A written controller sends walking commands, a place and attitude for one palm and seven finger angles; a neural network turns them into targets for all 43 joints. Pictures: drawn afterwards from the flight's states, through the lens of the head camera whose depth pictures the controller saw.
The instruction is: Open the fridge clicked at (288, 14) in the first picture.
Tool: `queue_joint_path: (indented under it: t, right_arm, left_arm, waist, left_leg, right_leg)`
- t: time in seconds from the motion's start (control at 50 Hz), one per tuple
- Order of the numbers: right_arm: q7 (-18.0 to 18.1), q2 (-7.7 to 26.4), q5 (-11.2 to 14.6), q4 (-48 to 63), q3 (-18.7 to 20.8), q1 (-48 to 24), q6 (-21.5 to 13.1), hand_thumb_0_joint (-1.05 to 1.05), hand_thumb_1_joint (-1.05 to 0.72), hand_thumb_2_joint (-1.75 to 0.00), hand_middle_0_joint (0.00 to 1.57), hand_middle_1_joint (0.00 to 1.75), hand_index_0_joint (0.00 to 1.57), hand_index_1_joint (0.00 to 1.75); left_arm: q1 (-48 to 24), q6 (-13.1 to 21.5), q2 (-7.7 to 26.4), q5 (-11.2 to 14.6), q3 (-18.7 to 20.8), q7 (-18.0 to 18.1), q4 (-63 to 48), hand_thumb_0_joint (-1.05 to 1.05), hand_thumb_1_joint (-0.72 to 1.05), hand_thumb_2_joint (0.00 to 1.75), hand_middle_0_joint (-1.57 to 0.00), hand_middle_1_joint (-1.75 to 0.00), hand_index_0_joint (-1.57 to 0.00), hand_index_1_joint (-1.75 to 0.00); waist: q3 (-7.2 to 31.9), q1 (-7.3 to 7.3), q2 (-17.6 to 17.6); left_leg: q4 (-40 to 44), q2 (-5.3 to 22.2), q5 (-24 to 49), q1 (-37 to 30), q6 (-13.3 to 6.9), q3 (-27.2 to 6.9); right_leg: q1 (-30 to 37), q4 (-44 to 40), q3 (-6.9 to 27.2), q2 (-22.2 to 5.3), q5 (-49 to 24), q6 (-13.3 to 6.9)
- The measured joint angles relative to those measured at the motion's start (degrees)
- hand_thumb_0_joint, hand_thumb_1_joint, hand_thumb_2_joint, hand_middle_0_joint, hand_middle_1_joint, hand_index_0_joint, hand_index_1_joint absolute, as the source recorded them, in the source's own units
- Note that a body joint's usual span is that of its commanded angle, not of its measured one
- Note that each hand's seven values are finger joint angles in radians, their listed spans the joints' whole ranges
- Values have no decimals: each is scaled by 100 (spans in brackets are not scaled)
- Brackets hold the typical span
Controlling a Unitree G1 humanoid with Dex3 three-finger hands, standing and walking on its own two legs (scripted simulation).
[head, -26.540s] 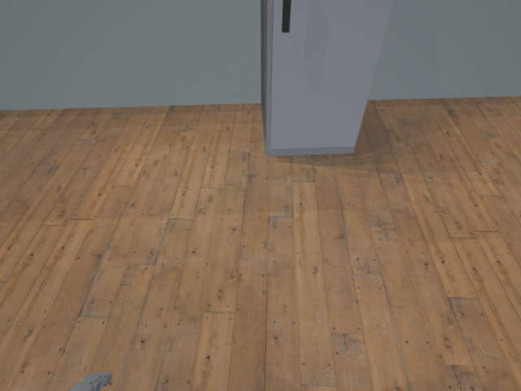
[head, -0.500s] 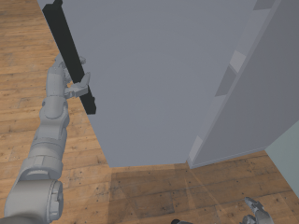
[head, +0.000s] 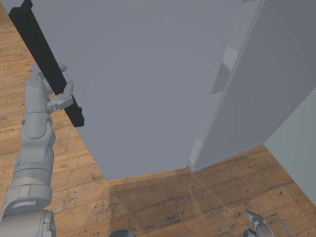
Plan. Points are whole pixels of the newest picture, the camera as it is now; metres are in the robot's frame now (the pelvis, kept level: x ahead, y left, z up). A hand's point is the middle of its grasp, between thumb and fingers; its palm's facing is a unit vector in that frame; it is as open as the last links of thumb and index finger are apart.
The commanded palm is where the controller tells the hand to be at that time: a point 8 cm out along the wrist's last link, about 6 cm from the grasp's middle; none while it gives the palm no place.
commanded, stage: stop walking and hold the door back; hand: left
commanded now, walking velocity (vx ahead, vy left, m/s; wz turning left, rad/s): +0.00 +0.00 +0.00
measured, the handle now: (59, 76) +0.46 +0.24 +0.15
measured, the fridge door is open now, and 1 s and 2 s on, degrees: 78 79 79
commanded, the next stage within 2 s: loosen the grip on the handle in 0.40 s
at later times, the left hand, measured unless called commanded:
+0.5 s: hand (64, 95) +0.41 +0.22 +0.14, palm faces +0.20 -0.96 -0.20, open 6.7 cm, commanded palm +0.37 +0.27 +0.14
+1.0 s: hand (64, 98) +0.41 +0.23 +0.13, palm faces +0.21 -0.96 -0.20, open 13.6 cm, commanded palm +0.37 +0.27 +0.13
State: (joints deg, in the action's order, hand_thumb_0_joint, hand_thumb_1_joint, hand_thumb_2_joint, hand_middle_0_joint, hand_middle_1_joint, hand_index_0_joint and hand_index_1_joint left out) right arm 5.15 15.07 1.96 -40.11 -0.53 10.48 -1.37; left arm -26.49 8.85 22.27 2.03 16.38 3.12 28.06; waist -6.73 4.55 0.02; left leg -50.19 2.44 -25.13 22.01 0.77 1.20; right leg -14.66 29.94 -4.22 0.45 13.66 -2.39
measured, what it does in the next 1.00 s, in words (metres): steps on the spot: left foot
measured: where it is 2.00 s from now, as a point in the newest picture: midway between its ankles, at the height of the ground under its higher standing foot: outside the picture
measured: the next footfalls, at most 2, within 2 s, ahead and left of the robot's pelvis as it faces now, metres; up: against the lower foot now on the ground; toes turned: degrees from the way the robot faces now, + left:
left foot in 0.10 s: +0.08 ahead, +0.14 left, +0.00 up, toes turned +2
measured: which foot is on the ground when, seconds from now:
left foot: up 0.00-0.08, down 0.10-1.00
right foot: down 0.00-1.00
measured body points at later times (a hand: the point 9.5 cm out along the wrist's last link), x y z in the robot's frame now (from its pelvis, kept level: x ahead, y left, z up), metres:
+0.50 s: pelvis +0.00 +0.03 +0.00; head +0.02 +0.02 +0.45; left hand +0.40 +0.27 +0.15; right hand +0.11 -0.21 -0.12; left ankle +0.04 +0.14 -0.73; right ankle +0.03 -0.10 -0.73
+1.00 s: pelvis +0.02 +0.02 -0.01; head +0.04 +0.02 +0.44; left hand +0.40 +0.28 +0.14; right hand +0.13 -0.25 -0.11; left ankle +0.04 +0.14 -0.73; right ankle +0.03 -0.10 -0.73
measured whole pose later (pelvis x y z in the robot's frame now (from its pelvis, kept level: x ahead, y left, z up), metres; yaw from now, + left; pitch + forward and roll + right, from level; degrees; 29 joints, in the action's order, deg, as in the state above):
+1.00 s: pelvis +0.02 +0.02 -0.01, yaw -1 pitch +4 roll +0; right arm 3.7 15.1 1.4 -39.2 0.1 15.6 -7.4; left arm -24.6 14.0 19.7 2.4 13.7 0.5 30.5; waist 0.9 0.7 0.0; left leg -34.8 2.1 -16.2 22.1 0.3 2.5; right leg -21.7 34.8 -2.0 -0.3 16.6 -0.7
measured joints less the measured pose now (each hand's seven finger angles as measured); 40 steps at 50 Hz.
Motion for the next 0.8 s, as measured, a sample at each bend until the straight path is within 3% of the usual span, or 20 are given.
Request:
queue_joint_path:
  t: [0.12,0.18,0.24,0.36,0.5,0.52,0.56,0.64,0.7,0.8]
  right_arm:
    - [96,155,-87,174,85,-250,-147,1,-91,-90,20,30,20,30]
    - [64,13,-76,271,64,-230,-131,0,-91,-90,20,30,20,30]
    - [14,-148,-115,379,-6,-183,-166,0,-91,-90,20,30,20,30]
    - [-48,-388,-100,284,-167,-36,-95,0,-90,-90,20,30,21,30]
    - [18,-317,-81,-56,-175,273,3,1,-90,-90,21,30,21,30]
    - [-26,-313,-103,-49,-92,313,-22,1,-90,-90,21,30,21,30]
    - [-118,-330,-115,-138,-10,429,-227,1,-90,-90,21,30,21,30]
    - [-222,-136,-113,-51,66,637,-498,1,-90,-90,20,30,21,30]
    - [-257,68,-118,54,150,740,-613,1,-90,-90,20,30,21,30]
    - [-268,160,-104,79,168,804,-624,1,-90,-90,20,30,20,30]
  left_arm:
    - [61,68,-217,-7,-284,-33,-90,-6,54,76,-45,-140,-31,-136]
    - [97,109,-260,25,-449,-40,-137,-6,55,75,-45,-140,-31,-135]
    - [53,148,-257,11,-520,-40,-147,-6,55,75,-45,-140,-31,-135]
    - [46,193,-282,41,-480,18,-37,-7,56,74,-46,-140,-31,-137]
    - [-178,271,-247,43,-457,-12,563,-10,54,75,-45,-140,-32,-139]
    - [-325,214,-229,-146,-346,-142,640,-10,53,75,-45,-139,-33,-139]
    - [-772,108,-109,-339,-215,-406,1163,-11,49,75,-45,-139,-34,-139]
    - [-717,-30,-87,-107,83,-403,1379,-8,44,72,-42,-137,-35,-137]
    - [-470,193,-139,-21,95,-162,1346,-5,33,65,-40,-136,-31,-134]
    - [-159,685,-227,-94,-30,15,942,-1,-2,47,-41,-136,-30,-133]
  waist:
    - [249,-97,45]
    - [332,-254,202]
    - [313,-306,191]
    - [270,-340,-52]
    - [360,-298,-161]
    - [287,-322,-150]
    - [423,-308,36]
    - [755,-108,90]
    - [832,-42,-19]
    - [805,-152,46]
  left_leg:
    - [1657,63,1040,-543,-15,-10]
    - [1767,9,1025,-582,-73,144]
    - [1802,10,1075,-527,-100,163]
    - [1780,92,1082,-466,-58,153]
    - [1891,35,1141,-496,-93,182]
    - [1887,47,1146,-526,-98,194]
    - [1996,-38,1244,-434,-98,224]
    - [1987,-88,1271,-300,-81,261]
    - [1813,-81,1144,-230,-107,308]
    - [1600,-76,1010,-78,-104,312]
  right_leg:
    - [-39,196,50,5,133,167]
    - [-40,67,199,-49,39,256]
    - [-75,-5,250,-29,26,275]
    - [-54,-190,245,56,-151,232]
    - [-57,-233,270,2,-173,268]
    - [-27,-245,283,13,-188,270]
    - [-235,-101,306,-69,-170,242]
    - [-467,97,344,-122,-84,223]
    - [-560,283,394,-121,20,232]
    - [-747,569,404,-123,198,223]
